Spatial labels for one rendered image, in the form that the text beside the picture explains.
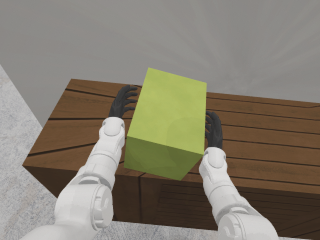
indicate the robot left upper arm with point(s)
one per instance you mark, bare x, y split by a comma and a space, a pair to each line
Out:
82, 210

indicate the right robot forearm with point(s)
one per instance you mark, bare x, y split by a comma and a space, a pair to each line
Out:
218, 187

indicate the left robot forearm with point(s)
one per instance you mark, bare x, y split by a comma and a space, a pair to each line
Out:
104, 158

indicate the pedestal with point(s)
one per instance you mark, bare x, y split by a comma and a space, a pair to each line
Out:
272, 149

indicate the carton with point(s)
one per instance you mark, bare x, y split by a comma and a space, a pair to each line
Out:
166, 136

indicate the right robot hand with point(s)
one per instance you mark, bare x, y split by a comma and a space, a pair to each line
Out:
215, 135

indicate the robot right upper arm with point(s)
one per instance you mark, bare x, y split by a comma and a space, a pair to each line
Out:
238, 226

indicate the left robot hand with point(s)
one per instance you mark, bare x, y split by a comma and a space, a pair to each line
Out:
118, 106

